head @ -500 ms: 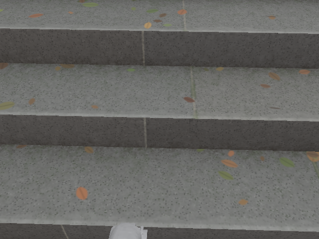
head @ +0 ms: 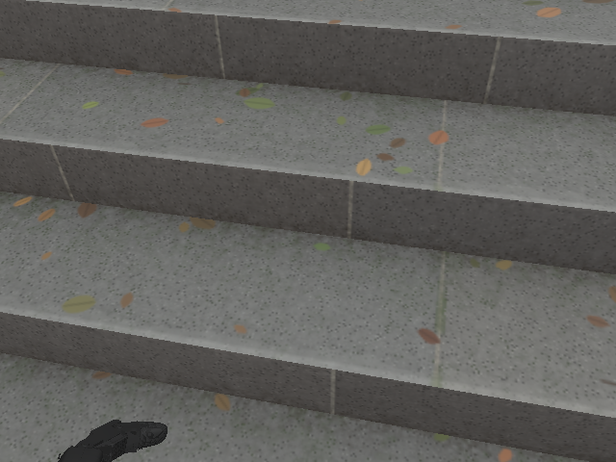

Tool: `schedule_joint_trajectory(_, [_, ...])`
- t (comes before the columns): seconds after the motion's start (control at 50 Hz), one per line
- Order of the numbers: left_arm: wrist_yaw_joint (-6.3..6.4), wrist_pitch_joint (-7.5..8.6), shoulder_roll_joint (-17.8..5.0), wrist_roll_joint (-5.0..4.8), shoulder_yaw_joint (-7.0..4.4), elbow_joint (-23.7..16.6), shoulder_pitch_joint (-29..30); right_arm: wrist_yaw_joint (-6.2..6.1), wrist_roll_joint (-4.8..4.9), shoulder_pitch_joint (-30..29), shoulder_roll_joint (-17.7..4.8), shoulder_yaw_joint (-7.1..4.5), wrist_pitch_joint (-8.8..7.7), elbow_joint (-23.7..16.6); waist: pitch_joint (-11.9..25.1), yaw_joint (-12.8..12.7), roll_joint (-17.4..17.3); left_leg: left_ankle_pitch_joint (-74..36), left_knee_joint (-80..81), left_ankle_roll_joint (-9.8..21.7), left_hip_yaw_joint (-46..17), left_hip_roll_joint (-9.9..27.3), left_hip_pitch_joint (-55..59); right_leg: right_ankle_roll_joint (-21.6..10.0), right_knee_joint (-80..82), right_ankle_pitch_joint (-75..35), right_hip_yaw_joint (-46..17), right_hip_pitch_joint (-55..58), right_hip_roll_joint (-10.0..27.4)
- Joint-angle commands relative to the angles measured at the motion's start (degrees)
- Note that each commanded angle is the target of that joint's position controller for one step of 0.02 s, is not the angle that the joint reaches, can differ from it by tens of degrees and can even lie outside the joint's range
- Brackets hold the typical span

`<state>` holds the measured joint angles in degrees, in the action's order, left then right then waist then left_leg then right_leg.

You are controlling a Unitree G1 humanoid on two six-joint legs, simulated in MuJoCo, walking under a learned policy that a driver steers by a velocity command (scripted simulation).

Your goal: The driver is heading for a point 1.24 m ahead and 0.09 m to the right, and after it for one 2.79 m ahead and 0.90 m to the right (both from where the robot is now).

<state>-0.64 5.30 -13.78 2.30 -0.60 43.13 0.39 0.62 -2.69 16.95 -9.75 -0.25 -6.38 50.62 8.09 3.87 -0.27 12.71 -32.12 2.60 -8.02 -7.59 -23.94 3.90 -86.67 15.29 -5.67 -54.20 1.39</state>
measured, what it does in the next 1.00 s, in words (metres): steps on the spot: right foot, then left foot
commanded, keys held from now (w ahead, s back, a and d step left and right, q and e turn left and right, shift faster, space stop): no key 0.84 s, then w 0.16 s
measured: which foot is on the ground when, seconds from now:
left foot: down 0.00-0.12, up 0.14-0.38, down 0.40-1.00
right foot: up 0.00-0.08, down 0.10-1.00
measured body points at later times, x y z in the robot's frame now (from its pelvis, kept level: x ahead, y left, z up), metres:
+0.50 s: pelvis +0.05 -0.06 +0.00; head +0.06 -0.07 +0.45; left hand +0.18 +0.16 -0.11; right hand +0.20 -0.26 -0.13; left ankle +0.03 +0.07 -0.73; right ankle +0.07 -0.15 -0.73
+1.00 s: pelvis +0.05 -0.05 +0.01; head +0.04 -0.05 +0.46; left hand +0.04 +0.20 -0.13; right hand +0.11 -0.27 -0.14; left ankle +0.03 +0.07 -0.72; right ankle +0.06 -0.15 -0.72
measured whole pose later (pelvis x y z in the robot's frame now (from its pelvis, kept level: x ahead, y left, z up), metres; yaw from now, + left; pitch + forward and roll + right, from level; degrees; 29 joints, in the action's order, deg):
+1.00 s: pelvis +0.05 -0.05 +0.01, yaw +8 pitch -1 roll -1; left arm 2.6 -0.4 -10.1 0.5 -2.7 53.4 -20.0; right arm -1.7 -1.8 19.9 -9.0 -1.8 -0.9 54.7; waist 1.5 -0.5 -0.5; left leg 23.2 -32.0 2.3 0.5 0.7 -13.7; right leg -3.3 -28.4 19.6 4.5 -12.4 -0.3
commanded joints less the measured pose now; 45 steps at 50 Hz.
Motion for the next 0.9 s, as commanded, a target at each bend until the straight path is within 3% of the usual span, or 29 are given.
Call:
schedule_joint_trajectory(0.02, [1.39, -1.59, -5.31, 0.36, -1.66, -2.16, -8.63, -0.75, 1.94, -15.55, -10.90, -3.10, -2.19, -12.50, 1.55, -8.17, -0.32, -27.73, 5.58, 9.07, -10.31, 11.76, -4.36, 3.24, 19.00, -2.05, 1.19, 23.56, 2.31])
schedule_joint_trajectory(0.06, [1.85, -3.59, -3.46, 0.10, -1.94, -1.03, -12.14, 0.52, 3.46, -16.79, -11.12, -3.75, -2.24, -13.30, -1.61, -8.61, -3.87, -34.15, 4.00, 9.17, -12.61, 11.37, -3.91, 2.71, 40.99, -4.16, 3.69, 34.32, 1.63])
schedule_joint_trajectory(0.08, [1.61, -3.83, -2.80, -1.08, -2.01, 0.44, -15.28, 1.05, 4.02, -16.12, -10.47, -3.84, -1.83, -12.70, -2.60, -8.71, -4.01, -31.80, 0.99, 9.84, -14.20, 12.42, 1.82, 2.48, 51.92, -8.81, 5.40, 35.25, 0.49])
schedule_joint_trajectory(0.1, [1.55, -3.04, -2.91, -2.40, -2.23, 1.16, -15.19, 1.54, 4.53, -12.36, -8.96, -3.81, -0.91, -11.69, -2.43, -6.77, -2.20, -26.63, -3.59, 9.71, -14.75, 12.08, 6.66, 1.13, 64.12, -13.60, 7.25, 36.53, -1.17])
schedule_joint_trajectory(0.12, [1.81, -1.71, -4.43, -2.11, -2.90, 0.00, -11.47, 1.96, 3.06, -0.54, -3.24, -2.64, -0.30, -8.59, 1.26, -2.33, 1.23, -21.00, -11.91, 5.19, -14.12, 8.13, 6.66, -4.63, 64.57, -25.76, 4.11, 42.88, 2.16])
schedule_joint_trajectory(0.14, [1.05, -0.40, -11.79, -2.26, -3.56, -4.38, -4.01, 2.05, 1.41, 11.40, 1.89, -1.61, 0.47, -8.65, 11.97, 6.66, 19.18, 10.82, -22.42, -2.86, -4.57, 0.02, -5.43, -25.70, 57.77, -68.19, -15.65, 56.38, 18.41])
schedule_joint_trajectory(0.16, [-1.06, 0.25, -6.74, -0.65, -2.90, -5.91, 2.07, 1.90, 1.79, 5.55, -5.92, -4.17, 1.67, -8.00, 8.54, 2.49, 15.44, 25.83, -35.42, -8.91, -3.93, 1.27, -15.52, -27.99, 59.21, -57.24, -27.22, 52.66, 22.91])
schedule_joint_trajectory(0.18, [-0.99, 0.75, -8.90, -1.24, -4.30, -5.28, -2.09, 0.66, 2.17, -2.64, -10.16, -5.54, 2.76, -10.41, 5.95, -1.95, 7.64, 26.96, -49.39, -10.22, -2.32, 1.78, -17.65, -26.58, 61.82, -47.69, -26.03, 47.58, 22.37])
schedule_joint_trajectory(0.2, [-1.10, 0.72, -6.72, -0.56, -3.32, -4.33, -3.53, -1.01, 2.44, -5.55, -11.07, -6.09, 3.48, -10.49, 2.76, -2.63, 4.25, 20.99, -55.92, -10.06, -4.46, 1.96, -21.67, -22.44, 62.26, -35.20, -21.90, 45.12, 19.53])
schedule_joint_trajectory(0.22, [-0.79, -0.25, -3.25, -0.32, -2.03, -5.67, -1.34, -2.26, 3.17, -6.95, -10.85, -6.24, 3.71, -9.25, 0.59, -3.01, 3.62, 15.39, -56.79, -8.79, -5.34, 1.94, -21.34, -20.19, 64.59, -30.72, -16.30, 40.84, 17.13])
schedule_joint_trajectory(0.26, [-1.70, -1.60, 3.31, -2.29, 0.81, -6.14, 3.24, -1.15, 1.18, -7.29, -7.05, -4.79, 2.92, -8.93, 1.65, 0.61, 0.21, 11.57, -45.48, -9.77, 0.77, 5.18, -13.60, -14.92, 64.21, -20.05, -3.77, 35.82, 9.28])
schedule_joint_trajectory(0.28, [-2.10, -2.02, 3.27, -3.57, 1.22, -4.88, 0.37, -0.29, 0.71, -8.84, -5.19, -4.35, 2.64, -9.40, 0.84, 0.59, 0.22, 17.55, -32.50, -12.42, 2.92, 6.37, -13.97, -12.58, 63.35, -11.98, -2.26, 39.13, 7.09])
schedule_joint_trajectory(0.3, [-2.49, -1.36, 2.06, -5.21, 1.34, -4.30, -1.20, 1.48, 0.73, -5.68, -4.00, -3.94, 3.08, -6.49, -0.46, 0.79, 0.77, 18.26, -19.34, -14.24, 7.90, 8.12, -7.79, -9.07, 63.88, -4.93, 1.87, 38.30, 4.32])
schedule_joint_trajectory(0.32, [-3.56, -0.86, -0.06, -5.26, 0.82, -2.60, -2.87, 3.64, 1.24, -4.37, -2.21, -3.58, 3.26, -4.16, -3.09, -0.03, 3.69, 16.23, -11.57, -15.69, 8.47, 9.35, -0.91, -7.27, 63.70, 0.53, 0.71, 35.23, 4.17])
schedule_joint_trajectory(0.34, [-4.57, -0.91, -1.84, -5.74, 0.25, -1.09, -4.93, 5.11, 2.57, -4.86, -1.91, -3.06, 3.32, -3.48, -4.92, -0.30, 3.13, 8.39, -0.48, -15.02, 9.59, 9.18, 2.79, -6.65, 64.08, 6.37, -0.92, 34.85, 4.35])
schedule_joint_trajectory(0.36, [-5.69, -1.01, -4.70, -4.93, -0.86, 0.53, -7.66, 5.42, 2.52, -7.17, -4.03, -3.18, 3.06, -4.05, -5.17, -2.27, 5.34, 3.41, -0.07, -13.35, 8.87, 9.18, 5.73, -6.12, 64.64, 8.24, -4.27, 34.94, 6.11])
schedule_joint_trajectory(0.38, [-6.87, -0.81, -4.03, -4.23, -0.80, 0.82, -5.33, 4.42, 2.56, -8.20, -5.26, -3.08, 2.26, -5.29, -2.97, -1.57, 7.64, -3.79, -0.36, -10.69, 6.48, 11.23, 6.51, -5.66, 62.74, 4.91, -5.82, 36.73, 7.71])
schedule_joint_trajectory(0.4, [-7.13, -0.52, -1.39, -4.31, -0.02, 0.81, -4.83, 3.14, 2.76, -10.00, -6.33, -3.05, 1.41, -6.91, -0.65, -1.85, 7.06, -5.45, 1.51, -8.06, 5.12, 12.45, 4.99, -5.15, 62.09, 0.92, -7.53, 40.05, 9.43])
schedule_joint_trajectory(0.42, [-5.90, 0.05, 0.09, -3.42, 0.27, 0.80, -8.07, 2.50, 3.14, -14.34, -8.08, -3.03, 0.60, -8.93, -0.71, -5.60, 3.24, -6.98, 0.74, -3.61, 5.28, 12.09, 2.10, -5.03, 60.71, -6.72, -4.46, 43.30, 8.02])
schedule_joint_trajectory(0.44, [-4.11, 0.71, -1.31, -2.11, -0.38, -0.42, -8.08, 1.97, 3.94, -17.73, -9.72, -3.65, 0.22, -8.94, -1.15, -7.37, -0.38, -8.58, 0.11, 0.42, 4.54, 12.37, -4.30, -4.15, 57.47, -16.72, 1.95, 48.29, 5.92])
schedule_joint_trajectory(0.46, [-2.68, 0.80, -3.87, -1.48, -1.48, -1.22, -6.61, 1.54, 3.75, -18.11, -8.41, -3.41, 0.05, -9.24, 0.56, -6.56, 0.82, -11.63, 0.04, 1.84, 4.08, 13.39, -4.85, -5.91, 54.94, -21.07, 3.43, 50.31, 5.23])
schedule_joint_trajectory(0.48, [-1.92, 0.69, -3.14, -1.74, -1.62, -2.33, -5.88, 1.37, 3.56, -17.40, -7.23, -3.18, 0.06, -9.06, 1.56, -5.67, 0.32, -12.79, -0.47, 1.39, 3.82, 13.82, -3.08, -7.72, 54.34, -22.59, 3.69, 49.93, 4.86])
schedule_joint_trajectory(0.52, [-2.32, -0.07, -0.89, -2.88, -1.64, -2.70, -6.92, 1.85, 2.94, -13.21, -5.45, -2.86, 1.04, -7.23, -0.54, -4.04, 0.12, -6.73, 0.35, -0.53, 3.51, 13.15, 0.13, -8.86, 56.22, -15.96, 4.78, 45.56, 3.14])
schedule_joint_trajectory(0.58, [-4.02, -0.32, 1.68, -2.81, -1.38, -2.77, -8.14, 2.49, 2.84, -9.19, -4.84, -3.10, 2.05, -4.54, -3.16, -2.98, -0.31, -2.15, 2.14, -1.69, 4.34, 12.38, 0.71, -8.42, 57.73, -12.37, 4.79, 44.00, 2.77])
schedule_joint_trajectory(0.6, [0.69, -1.18, 3.09, -1.79, -1.39, -0.40, -13.45, -0.18, 1.59, -3.44, -2.34, -2.01, 3.23, -3.14, 1.78, -3.78, 0.23, -10.42, 3.87, -2.31, 3.02, 12.52, 8.43, -7.02, 61.30, -20.48, 4.34, 46.88, 5.17])
schedule_joint_trajectory(0.64, [3.54, -1.77, 1.33, -1.73, -1.50, 0.77, -11.89, -2.24, 1.40, -5.42, -2.64, -2.03, 4.15, -2.95, -3.79, -3.25, -0.70, -11.90, 4.83, -3.33, 3.62, 12.51, 9.21, -6.14, 61.71, -21.70, 4.32, 45.05, 4.48])
schedule_joint_trajectory(0.72, [3.60, -2.52, 0.47, -2.19, -1.78, 2.29, -12.25, -2.65, 1.79, -4.76, -2.72, -1.83, 4.19, -2.10, -5.68, -3.19, -1.26, -10.05, 7.95, -2.81, 3.46, 12.85, 10.04, -6.40, 63.69, -17.50, 4.17, 46.17, 4.62])
schedule_joint_trajectory(0.84, [3.59, -3.34, 0.55, -1.88, -1.75, 5.75, -15.59, -2.93, 1.67, -2.01, -3.22, -1.80, 4.08, 0.56, -8.96, -3.41, -0.63, -5.37, 11.57, -2.05, 3.47, 12.99, 9.57, -6.75, 66.75, -8.34, 4.17, 45.51, 4.47])
schedule_joint_trajectory(0.9, [3.57, -4.17, -1.40, -1.81, -2.51, 7.07, -17.61, -2.87, 1.41, 0.13, -3.48, -2.10, 4.34, 1.56, -9.52, -3.77, 1.50, 7.44, 10.10, -0.54, 6.04, 9.83, 7.66, -8.19, 68.65, 10.61, 3.16, 44.59, 3.51])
